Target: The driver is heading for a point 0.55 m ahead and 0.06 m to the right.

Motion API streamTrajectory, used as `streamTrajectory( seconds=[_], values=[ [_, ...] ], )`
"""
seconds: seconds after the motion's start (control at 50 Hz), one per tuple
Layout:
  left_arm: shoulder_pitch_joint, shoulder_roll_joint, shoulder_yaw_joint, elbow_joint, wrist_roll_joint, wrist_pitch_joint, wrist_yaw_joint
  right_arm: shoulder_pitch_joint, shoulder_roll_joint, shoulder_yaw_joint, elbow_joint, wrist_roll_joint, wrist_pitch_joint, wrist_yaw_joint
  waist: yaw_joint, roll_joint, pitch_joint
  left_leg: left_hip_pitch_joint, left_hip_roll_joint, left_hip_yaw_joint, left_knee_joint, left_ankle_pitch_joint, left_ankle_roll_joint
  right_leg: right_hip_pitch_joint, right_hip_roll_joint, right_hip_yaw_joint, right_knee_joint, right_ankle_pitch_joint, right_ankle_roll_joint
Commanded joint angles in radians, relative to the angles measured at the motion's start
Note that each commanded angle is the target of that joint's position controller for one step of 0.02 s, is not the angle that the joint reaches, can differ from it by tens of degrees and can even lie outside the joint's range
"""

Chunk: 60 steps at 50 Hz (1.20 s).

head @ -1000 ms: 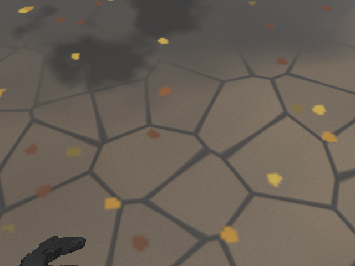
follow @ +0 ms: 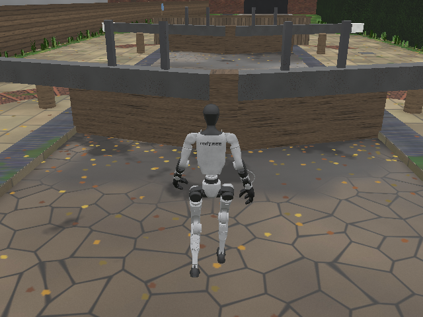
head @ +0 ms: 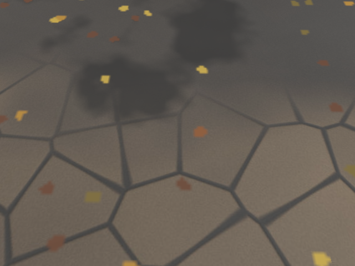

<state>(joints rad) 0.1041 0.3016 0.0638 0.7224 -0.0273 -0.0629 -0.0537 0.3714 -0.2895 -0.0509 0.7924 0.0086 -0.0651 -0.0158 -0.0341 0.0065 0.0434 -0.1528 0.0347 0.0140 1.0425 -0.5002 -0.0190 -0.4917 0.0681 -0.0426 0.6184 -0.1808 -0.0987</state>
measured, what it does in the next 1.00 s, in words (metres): walks ahead, turning right: left foot, then right foot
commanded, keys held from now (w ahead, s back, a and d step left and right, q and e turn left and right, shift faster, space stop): w+e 0.52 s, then no key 0.48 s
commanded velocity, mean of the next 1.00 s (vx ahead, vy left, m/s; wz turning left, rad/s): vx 0.36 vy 0.00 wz -0.41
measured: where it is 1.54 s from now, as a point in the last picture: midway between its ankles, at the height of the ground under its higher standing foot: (195, 242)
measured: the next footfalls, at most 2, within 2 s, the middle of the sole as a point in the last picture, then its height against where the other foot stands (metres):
left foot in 0.40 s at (152, 264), level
right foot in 0.82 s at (234, 237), level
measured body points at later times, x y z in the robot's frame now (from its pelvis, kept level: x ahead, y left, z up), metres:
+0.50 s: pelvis +0.31 +0.02 +0.01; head +0.33 +0.02 +0.46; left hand +0.45 +0.28 -0.11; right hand +0.41 -0.28 -0.06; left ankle +0.41 +0.11 -0.72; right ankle +0.14 -0.07 -0.63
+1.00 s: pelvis +0.46 -0.06 +0.02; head +0.48 -0.09 +0.46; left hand +0.72 +0.08 -0.08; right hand +0.44 -0.35 -0.11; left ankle +0.48 +0.10 -0.68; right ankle +0.49 -0.18 -0.72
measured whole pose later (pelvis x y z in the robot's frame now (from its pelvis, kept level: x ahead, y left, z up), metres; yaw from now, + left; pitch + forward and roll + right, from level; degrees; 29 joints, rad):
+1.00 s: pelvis +0.46 -0.06 +0.02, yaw -24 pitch +1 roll +0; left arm 0.10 0.22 0.02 0.70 0.02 0.00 -0.01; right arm 0.20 -0.29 -0.04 0.83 0.00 0.00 -0.02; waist -0.02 0.03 0.04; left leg -0.37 0.05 -0.02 0.89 -0.55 -0.08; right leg -0.39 0.04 0.00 0.48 -0.12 -0.05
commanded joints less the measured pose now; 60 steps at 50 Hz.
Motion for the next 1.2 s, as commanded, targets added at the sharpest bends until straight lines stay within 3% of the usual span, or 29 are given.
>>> streamTrajectory(
  seconds=[0.02,0.06,0.16,0.22,0.28,0.34,0.38,0.4,0.42,0.44,0.46,0.48,0.52,0.58,0.62,0.7,0.78,0.82,0.84,0.86,0.88,0.9,0.92,0.98,1.08,1.12,1.14,1.16,1.2],
  values=[
    [0.244,0.166,0.048,-0.01,0.004,-0.007,0.022,-0.135,-0.14,-0.015,-0.164,0.024,-0.089,0.012,0.137,-0.031,-0.196,-0.646,0.032,-0.122,0.268,0.114,0.034,0.694,-0.325,0.596,-0.328,-0.083,-0.222],
    [0.14,0.117,0.03,-0.047,0.021,-0.006,0.029,-0.125,-0.144,-0.027,-0.16,-0.014,-0.082,0.006,0.056,-0.028,-0.1,-0.523,0.075,-0.117,0.147,0.186,0.02,0.446,-0.255,0.456,-0.371,0.094,-0.206],
    [0.12,0.145,0.038,-0.056,0.013,-0.009,0.052,-0.15,-0.087,-0.012,-0.183,-0.031,-0.041,0.006,0.021,-0.051,-0.025,-0.458,0.065,-0.058,-0.109,0.319,-0.054,0.205,-0.185,0.311,-0.43,0.251,-0.199],
    [0.167,0.157,0.044,-0.038,0.002,0.001,0.063,-0.284,-0.051,0.004,-0.21,-0.026,-0.05,0.013,0.079,-0.067,-0.02,-0.364,0.008,-0.042,-0.378,0.554,-0.062,0.159,-0.123,0.258,-0.396,0.186,-0.137],
    [0.231,0.161,0.047,-0.015,-0.008,0.013,0.069,-0.359,-0.077,-0.004,-0.23,-0.003,-0.06,0.025,0.107,-0.082,-0.032,-0.314,-0.025,-0.069,-0.501,0.614,-0.057,0.22,-0.154,0.333,-0.353,0.104,-0.115],
    [0.233,0.154,0.049,-0.013,-0.004,0.022,0.073,-0.327,-0.123,-0.025,-0.226,0.001,-0.068,0.03,0.074,-0.11,-0.048,-0.284,-0.018,-0.107,-0.547,0.512,-0.017,0.335,-0.202,0.429,-0.248,0.097,-0.081],
    [0.218,0.127,0.041,-0.023,0.004,0.026,0.068,-0.196,-0.154,-0.047,-0.198,-0.004,-0.076,0.024,-0.003,-0.113,-0.106,-0.09,-0.018,-0.081,-0.596,0.46,0.036,0.326,-0.158,0.424,-0.104,0.184,-0.041],
    [0.222,0.067,0.019,-0.041,0.018,0.023,0.061,-0.065,-0.197,-0.061,-0.19,-0.023,-0.079,0.016,-0.062,-0.043,-0.24,0.147,0.112,-0.196,-0.574,0.395,0.096,0.243,-0.098,0.363,0.14,0.105,-0.007],
    [0.362,-0.013,-0.006,-0.066,0.0,0.012,0.06,0.036,-0.285,-0.083,-0.163,-0.041,-0.066,0.015,-0.021,0.258,-0.391,0.505,0.352,-0.631,-0.636,0.202,0.257,-0.099,0.055,0.222,0.503,-0.295,0.065],
    [0.368,0.065,0.0,-0.059,-0.017,0.009,0.061,0.05,-0.219,-0.072,-0.155,-0.016,-0.059,0.023,-0.029,0.302,-0.384,0.51,0.409,-0.847,-0.72,-0.032,0.28,-0.259,-0.01,0.225,0.673,-0.396,0.078],
    [0.273,0.142,0.021,-0.061,-0.017,0.013,0.062,-0.003,-0.146,-0.052,-0.169,-0.013,-0.053,0.019,-0.057,0.173,-0.243,0.395,0.36,-0.696,-0.741,-0.061,0.233,-0.301,-0.056,0.225,0.725,-0.301,0.085],
    [0.199,0.148,0.025,-0.077,-0.005,0.019,0.064,-0.054,-0.123,-0.043,-0.172,-0.02,-0.045,0.016,-0.051,0.095,-0.157,0.275,0.314,-0.541,-0.742,0.068,0.199,-0.285,-0.091,0.185,0.713,-0.226,0.092],
    [0.152,0.122,0.031,-0.1,0.005,0.024,0.056,-0.108,-0.087,-0.029,-0.157,-0.028,-0.042,0.013,-0.011,0.097,-0.06,0.102,0.242,-0.35,-0.789,0.272,0.181,-0.226,-0.145,0.178,0.625,-0.147,0.095],
    [0.16,0.054,0.019,-0.103,0.007,0.043,0.057,-0.132,-0.087,-0.03,-0.128,-0.023,-0.054,0.021,0.027,0.102,-0.02,-0.008,0.215,-0.194,-0.815,0.669,0.212,-0.144,-0.132,0.141,0.504,-0.17,0.115],
    [0.137,0.025,0.007,-0.114,0.022,0.047,0.058,-0.145,-0.124,-0.042,-0.107,-0.019,-0.053,0.021,0.04,0.089,-0.036,-0.004,0.225,-0.123,-0.808,0.874,0.233,-0.132,-0.126,0.124,0.374,-0.127,0.131],
    [0.062,0.01,-0.006,-0.113,0.025,0.038,0.036,-0.152,-0.15,-0.046,-0.072,0.0,-0.027,0.01,0.016,0.093,-0.092,-0.013,0.177,0.004,-0.794,0.907,0.203,0.031,-0.103,0.065,0.097,0.132,0.122],
    [0.016,0.049,0.009,-0.132,0.03,0.03,0.023,-0.137,-0.172,-0.05,-0.032,0.022,-0.011,0.009,0.025,0.095,-0.102,0.047,0.198,-0.014,-0.697,0.84,0.169,0.113,-0.082,0.064,-0.065,0.15,0.074],
    [0.098,0.09,0.03,-0.101,0.043,0.028,0.034,-0.119,-0.143,-0.04,-0.015,0.023,-0.01,0.01,0.066,0.053,-0.142,0.017,0.136,0.01,-0.546,0.804,0.116,0.297,-0.055,0.044,-0.192,0.289,0.028],
    [0.16,0.164,0.046,-0.101,0.055,0.03,0.049,-0.088,-0.105,-0.023,-0.02,-0.007,-0.016,0.01,0.077,-0.05,-0.22,-0.079,0.074,0.059,-0.38,0.586,0.054,0.472,-0.196,0.177,-0.155,0.711,-0.021],
    [0.155,0.169,0.031,-0.112,0.074,0.04,0.06,0.028,-0.026,0.013,-0.02,-0.035,-0.014,0.022,0.027,-0.243,-0.336,-0.311,-0.013,0.034,-0.112,-0.086,-0.019,0.71,-0.438,0.449,-0.115,0.967,-0.213],
    [0.16,0.085,0.008,-0.098,0.053,0.046,0.054,0.025,-0.069,0.007,0.004,-0.017,0.005,0.026,0.053,-0.195,-0.401,-0.312,0.01,-0.075,-0.03,-0.218,-0.039,0.646,-0.45,0.494,-0.159,0.759,-0.257],
    [0.119,0.062,0.0,-0.092,0.04,0.046,0.045,-0.048,-0.115,-0.006,-0.011,0.003,0.023,0.024,0.058,-0.151,-0.3,-0.348,0.027,-0.078,0.003,-0.196,-0.047,0.563,-0.389,0.44,-0.199,0.597,-0.22],
    [0.073,0.061,-0.001,-0.085,0.036,0.044,0.041,-0.087,-0.112,-0.009,-0.013,0.004,0.038,0.014,0.046,-0.113,-0.236,-0.373,0.041,-0.073,-0.016,-0.158,-0.05,0.494,-0.353,0.403,-0.227,0.472,-0.179],
    [-0.04,0.085,0.007,-0.08,0.05,0.051,0.045,-0.081,-0.098,-0.011,0.005,-0.01,0.077,-0.013,-0.005,-0.139,-0.153,-0.22,0.043,-0.057,-0.161,-0.028,-0.074,0.243,-0.285,0.306,-0.301,0.281,-0.13],
    [-0.064,0.047,-0.002,-0.04,0.042,0.058,0.059,-0.065,-0.047,0.002,0.048,-0.02,0.079,-0.013,-0.017,-0.127,-0.163,0.001,0.011,-0.014,-0.473,0.281,-0.039,0.151,-0.23,0.226,-0.3,0.013,-0.087],
    [-0.011,0.01,-0.015,-0.002,0.041,0.057,0.056,-0.099,-0.072,0.003,0.034,-0.045,0.078,-0.009,-0.002,-0.074,-0.111,0.052,0.055,-0.067,-0.595,0.374,0.002,0.092,-0.171,0.202,-0.292,-0.24,0.008],
    [0.019,0.023,-0.009,0.004,0.046,0.057,0.055,-0.136,-0.139,-0.011,0.023,-0.037,0.079,-0.013,0.042,0.014,-0.049,-0.041,0.089,-0.092,-0.612,0.248,0.035,0.099,-0.118,0.158,-0.276,-0.29,0.051],
    [0.001,0.026,-0.008,0.008,0.048,0.059,0.059,-0.157,-0.127,-0.013,0.034,-0.03,0.075,-0.012,0.041,0.079,-0.015,-0.172,0.071,-0.092,-0.646,0.062,0.054,0.182,-0.084,0.114,-0.241,-0.225,0.079],
    [-0.006,0.026,-0.004,0.022,0.044,0.06,0.069,-0.187,-0.073,0.003,0.04,-0.036,0.056,-0.01,0.045,0.099,-0.007,-0.229,0.06,-0.09,-0.685,0.06,0.031,0.268,-0.087,0.109,-0.186,-0.11,0.075]
  ],
)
